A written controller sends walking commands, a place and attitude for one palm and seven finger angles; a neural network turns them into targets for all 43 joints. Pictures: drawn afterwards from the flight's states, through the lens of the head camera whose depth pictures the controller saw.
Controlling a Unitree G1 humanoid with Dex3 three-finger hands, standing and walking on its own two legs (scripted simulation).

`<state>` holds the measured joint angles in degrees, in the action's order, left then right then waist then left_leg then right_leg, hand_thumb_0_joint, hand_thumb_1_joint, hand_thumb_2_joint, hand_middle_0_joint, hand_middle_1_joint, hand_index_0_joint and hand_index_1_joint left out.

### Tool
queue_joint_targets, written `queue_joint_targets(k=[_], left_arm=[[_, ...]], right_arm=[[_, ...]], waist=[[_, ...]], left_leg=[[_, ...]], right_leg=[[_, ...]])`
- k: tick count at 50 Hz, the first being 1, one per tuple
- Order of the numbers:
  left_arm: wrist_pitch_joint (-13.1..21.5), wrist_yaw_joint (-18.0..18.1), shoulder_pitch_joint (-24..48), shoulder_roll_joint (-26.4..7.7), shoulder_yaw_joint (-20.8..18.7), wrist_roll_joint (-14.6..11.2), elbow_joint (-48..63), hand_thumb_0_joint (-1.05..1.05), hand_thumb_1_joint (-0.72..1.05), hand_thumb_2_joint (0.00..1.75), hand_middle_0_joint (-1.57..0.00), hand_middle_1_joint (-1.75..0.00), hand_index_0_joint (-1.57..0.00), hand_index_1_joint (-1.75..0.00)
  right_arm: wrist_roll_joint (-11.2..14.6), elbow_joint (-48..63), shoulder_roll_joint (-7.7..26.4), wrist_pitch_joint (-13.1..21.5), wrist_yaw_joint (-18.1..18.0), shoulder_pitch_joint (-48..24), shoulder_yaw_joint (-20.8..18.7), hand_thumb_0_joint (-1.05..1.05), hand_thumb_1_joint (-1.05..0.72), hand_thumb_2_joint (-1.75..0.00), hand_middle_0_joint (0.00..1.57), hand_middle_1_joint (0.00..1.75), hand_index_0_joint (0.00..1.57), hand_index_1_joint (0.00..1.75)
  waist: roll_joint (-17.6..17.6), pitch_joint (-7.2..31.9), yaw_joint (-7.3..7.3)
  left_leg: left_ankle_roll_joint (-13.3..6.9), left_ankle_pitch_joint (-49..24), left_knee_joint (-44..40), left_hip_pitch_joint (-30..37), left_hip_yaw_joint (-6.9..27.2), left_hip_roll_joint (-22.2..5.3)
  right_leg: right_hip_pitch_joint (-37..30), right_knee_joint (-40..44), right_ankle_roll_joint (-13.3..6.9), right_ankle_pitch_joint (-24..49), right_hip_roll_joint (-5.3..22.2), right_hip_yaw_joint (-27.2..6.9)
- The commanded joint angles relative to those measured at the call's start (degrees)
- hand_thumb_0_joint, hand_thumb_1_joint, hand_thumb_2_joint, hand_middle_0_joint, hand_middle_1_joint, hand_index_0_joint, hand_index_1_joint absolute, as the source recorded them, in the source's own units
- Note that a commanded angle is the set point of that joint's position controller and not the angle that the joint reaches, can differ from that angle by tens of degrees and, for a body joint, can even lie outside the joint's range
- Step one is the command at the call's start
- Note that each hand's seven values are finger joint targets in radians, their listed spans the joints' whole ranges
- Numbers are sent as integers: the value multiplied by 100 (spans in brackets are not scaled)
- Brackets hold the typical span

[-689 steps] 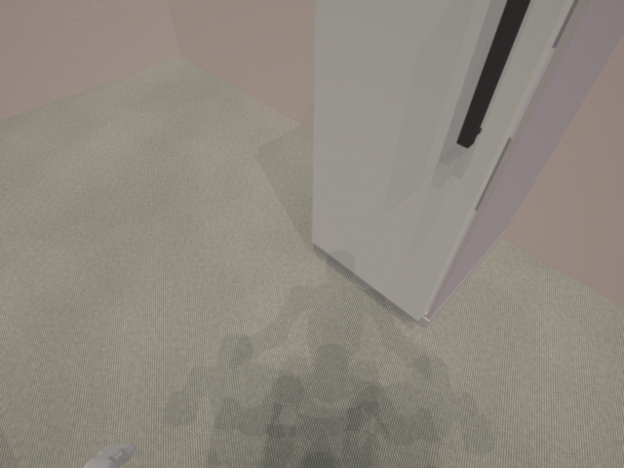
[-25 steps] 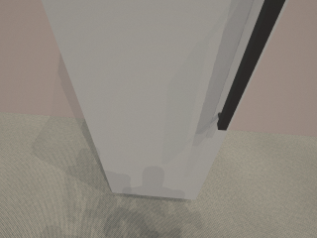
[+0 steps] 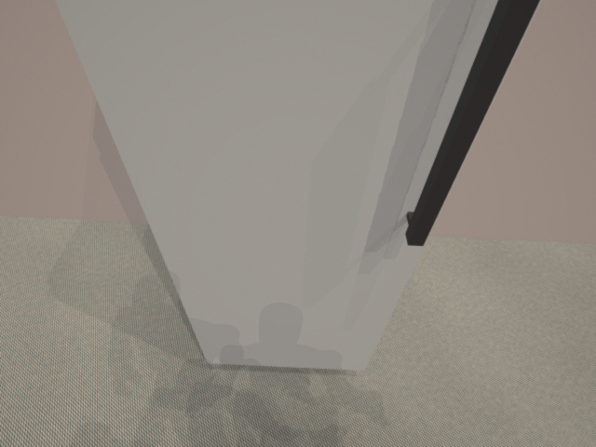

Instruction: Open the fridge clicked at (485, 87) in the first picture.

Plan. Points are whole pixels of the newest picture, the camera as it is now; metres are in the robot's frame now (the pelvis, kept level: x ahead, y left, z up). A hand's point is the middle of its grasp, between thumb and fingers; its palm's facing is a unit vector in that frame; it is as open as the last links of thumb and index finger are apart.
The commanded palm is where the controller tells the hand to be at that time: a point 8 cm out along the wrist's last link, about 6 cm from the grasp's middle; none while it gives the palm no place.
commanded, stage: look again from close up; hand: right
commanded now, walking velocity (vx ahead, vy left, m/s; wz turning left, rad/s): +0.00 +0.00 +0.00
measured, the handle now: (462, 109) +0.44 -0.15 +0.26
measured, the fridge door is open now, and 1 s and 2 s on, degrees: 0 0 0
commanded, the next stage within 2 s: raise the hand to about handle height in 0.48 s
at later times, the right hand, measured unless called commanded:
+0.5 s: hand out of the picture +0.09 -0.24 -0.15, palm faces -0.02 +0.95 -0.32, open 7.4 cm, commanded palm none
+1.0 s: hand (504, 443) +0.16 -0.24 -0.03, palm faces +0.03 +1.00 -0.01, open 8.6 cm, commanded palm +0.14 -0.29 +0.01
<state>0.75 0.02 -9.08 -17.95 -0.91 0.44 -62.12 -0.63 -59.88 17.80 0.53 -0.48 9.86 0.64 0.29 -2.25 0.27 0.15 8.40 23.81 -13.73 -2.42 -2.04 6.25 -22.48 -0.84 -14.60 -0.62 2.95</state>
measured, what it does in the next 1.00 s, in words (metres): lowers itself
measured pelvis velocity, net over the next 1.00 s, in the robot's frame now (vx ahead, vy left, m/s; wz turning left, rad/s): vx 0.00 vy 0.01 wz -0.03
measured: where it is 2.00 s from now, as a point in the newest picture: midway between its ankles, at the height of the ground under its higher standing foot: outside the picture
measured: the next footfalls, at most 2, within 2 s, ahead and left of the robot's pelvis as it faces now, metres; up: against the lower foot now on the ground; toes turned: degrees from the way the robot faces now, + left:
none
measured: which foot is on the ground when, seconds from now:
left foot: down 0.00-1.00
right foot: down 0.00-1.00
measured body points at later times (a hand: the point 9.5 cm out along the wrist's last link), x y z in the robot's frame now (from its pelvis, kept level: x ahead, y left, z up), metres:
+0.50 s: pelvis +0.01 +0.00 +0.00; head +0.02 +0.00 +0.45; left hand +0.08 +0.28 -0.14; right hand +0.09 -0.29 -0.13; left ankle +0.05 +0.12 -0.74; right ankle -0.03 -0.11 -0.74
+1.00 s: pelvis +0.00 +0.01 -0.05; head +0.05 -0.01 +0.39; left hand +0.22 +0.24 -0.10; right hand +0.15 -0.30 -0.03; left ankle +0.05 +0.12 -0.74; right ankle -0.02 -0.11 -0.74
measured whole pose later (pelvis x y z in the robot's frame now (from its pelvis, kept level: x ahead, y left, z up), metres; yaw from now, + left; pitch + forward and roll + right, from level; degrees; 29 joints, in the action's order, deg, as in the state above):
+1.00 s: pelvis +0.00 +0.01 -0.05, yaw -1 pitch +8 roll +0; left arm 17.3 1.9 -11.1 -15.1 -1.0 -2.0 -30.9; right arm 22.3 -14.0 16.3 27.5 32.7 23.4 -19.8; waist -2.0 3.2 -2.0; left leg -0.5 21.5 51.5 -38.1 -3.9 -2.3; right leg 32.1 -53.2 -0.4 -29.1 0.6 1.0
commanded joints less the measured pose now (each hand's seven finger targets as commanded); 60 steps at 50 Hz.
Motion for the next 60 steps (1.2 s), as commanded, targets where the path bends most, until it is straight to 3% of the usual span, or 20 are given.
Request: queue_joint_targets(k=[1, 15, 28, 29, 30, 31, 32, 33, 34, 36, 38, 40, 41, 43, 46, 48, 50, 53, 55, 60], left_arm=[[115, 34, 112, -989, -158, 14, 279, 0, 90, 90, -20, -30, -20, -30], [139, 51, 258, -1107, -129, 14, 163, 0, 90, 90, -20, -30, -20, -30], [146, 64, 249, -1089, -115, 14, 105, 0, 90, 90, -20, -30, -20, -30], [180, 26, 18, -539, -62, -53, 426, 0, 90, 90, -20, -30, -20, -30], [789, 261, 30, -764, -279, -238, 2307, 0, 90, 90, -20, -30, -20, -30], [1118, 411, 11, -383, -106, -204, 2179, 0, 90, 90, -20, -30, -20, -30], [1278, 444, 263, -663, -108, -157, 2360, 0, 90, 90, -20, -30, -20, -30], [1327, 375, -50, -253, -163, -257, 2292, 0, 90, 90, -20, -30, -20, -30], [1445, 319, 139, -452, -229, -279, 2613, 0, 90, 90, -20, -30, -20, -30], [1561, 298, 27, -520, -407, -217, 2790, 0, 90, 90, -20, -30, -20, -30], [1679, 186, 88, -462, -402, -222, 2987, 0, 90, 90, -20, -30, -20, -30], [1809, 98, 134, -474, -409, -255, 3265, 0, 90, 90, -20, -30, -20, -30], [1829, 51, 81, -583, -446, -283, 3364, 0, 90, 90, -20, -30, -20, -30], [1948, 46, 88, -617, -394, -290, 3752, 0, 90, 90, -20, -30, -20, -30], [1951, 191, -48, -603, -356, -242, 3969, 0, 90, 90, -20, -30, -20, -30], [1957, 268, -84, -435, -274, -252, 4013, 0, 90, 90, -20, -30, -20, -30], [2027, 332, -165, -414, -235, -226, 3902, 0, 90, 90, -20, -30, -20, -30], [2061, 389, -257, -413, -214, -241, 3727, 0, 90, 90, -20, -30, -20, -30], [2050, 426, -212, -467, -194, -307, 3672, 0, 90, 90, -20, -30, -20, -30], [1995, 514, -31, -479, -87, -407, 3956, 0, 90, 90, -20, -30, -20, -30]], right_arm=[[-17, 349, 1093, 143, -95, -248, -248, 0, -90, -90, 20, 30, 20, 30], [-6, 212, 1174, 170, -84, -365, -250, 0, -90, -90, 20, 30, 20, 30], [-10, 180, 1145, 146, -84, -425, -252, 0, -90, -90, 20, 30, 20, 30], [23, -16, 473, 179, -278, 446, -186, 0, -90, -90, 20, 30, 20, 30], [771, 7282, 2760, 1377, -92, -3740, -2735, 0, -88, -89, 20, 32, 20, 32], [526, 6290, 2882, 1376, -74, -2036, -2632, 0, -85, -88, 20, 33, 20, 33], [709, 5713, 1934, 1339, -70, -982, -2013, 0, -83, -87, 21, 34, 21, 34], [982, 4593, 521, 1015, 75, 742, -1610, 0, -81, -86, 21, 36, 21, 36], [1247, 5352, 217, 1240, 281, 69, -1418, 0, -78, -85, 21, 37, 21, 37], [1466, 4442, 251, 1818, 759, 1336, -1904, 0, -74, -83, 21, 40, 21, 40], [1722, 4045, -222, 2450, 1439, 2090, -1747, 0, -69, -81, 22, 43, 22, 43], [1967, 4086, -152, 3075, 2158, 2239, -1819, 0, -64, -79, 22, 47, 22, 47], [2064, 3989, 339, 3264, 2476, 2201, -2314, 0, -62, -78, 22, 48, 22, 48], [2225, 4646, 816, 3524, 3156, 1830, -2534, 0, -57, -76, 22, 51, 22, 51], [2571, 5845, 1707, 3323, 3421, 868, -3322, 0, -50, -73, 23, 55, 23, 55], [2774, 6702, 1351, 3225, 3290, 482, -3104, 0, -46, -71, 23, 58, 23, 58], [2761, 7369, 1177, 3184, 3027, 303, -2893, 0, -41, -69, 24, 62, 24, 62], [2489, 7444, 865, 2835, 2846, 406, -2426, 0, -34, -66, 24, 66, 24, 66], [2328, 7113, 866, 2419, 2912, 434, -2223, 0, -29, -64, 24, 69, 24, 69], [2273, 6944, 1338, 1302, 3003, 635, -2562, 0, -18, -59, 25, 76, 25, 76]], waist=[[-49, 285, 12], [-44, 393, -1], [-70, 351, -29], [55, 643, -74], [537, 2550, 173], [1398, 1935, -180], [1664, 1451, -198], [841, 820, -92], [439, 218, 6], [-548, -4, -183], [-1266, -204, -269], [-1205, 103, -294], [-896, 338, -356], [-557, 1213, -316], [205, 2072, -354], [585, 2085, -231], [830, 2051, -145], [743, 1765, 38], [685, 1369, 138], [437, 1501, -144]], left_leg=[[-167, -281, -451, 478, 715, -610], [-164, -823, -495, 752, 649, -653], [-137, -763, -549, 829, 588, -644], [-58, -1537, -42, 863, 585, -787], [-327, -1711, 191, 1580, 180, 19], [-369, -1079, 228, 1328, 164, 115], [-415, -458, 186, 1154, -127, 56], [-306, -267, 91, 641, -210, 110], [-231, -164, 136, 260, -242, 79], [-193, 478, 412, -279, -326, 156], [-161, 1184, 886, -1036, -272, 163], [-177, 1529, 1259, -1364, -51, 107], [-234, 1385, 1496, -1355, 98, 82], [-233, 1094, 1743, -1113, 352, -29], [-165, 751, 1989, -869, 539, -9], [-137, 494, 2003, -861, 422, 66], [-148, -4, 2128, -986, 201, 169], [-137, -227, 2139, -1212, -26, 222], [-108, 112, 1975, -1371, -75, 214], [-94, 368, 1648, -887, -152, 159]], right_leg=[[292, 558, -94, 470, 725, -635], [163, 640, -65, 882, 762, -656], [151, 743, -63, 928, 776, -679], [292, -127, 46, 884, 951, -274], [-212, 286, 134, 1911, -156, -451], [-643, 318, 216, 2051, -26, 89], [62, 228, 188, 1756, -59, -101], [230, 166, 181, 1483, 5, -149], [709, 12, 154, 1146, 19, -317], [1376, -426, 137, 469, -30, -271], [2297, -997, 139, -160, -100, -230], [2811, -1531, 136, -520, -175, -159], [2873, -1756, 169, -443, -210, -130], [2970, -2130, 116, -198, -217, -139], [2868, -2414, 33, 147, -154, -161], [2544, -2390, -2, 321, -86, -246], [2310, -2391, -16, 653, -34, -372], [2244, -2340, -13, 857, 32, -496], [2389, -2239, -24, 469, 44, -548], [2316, -1777, -15, 283, 59, -598]])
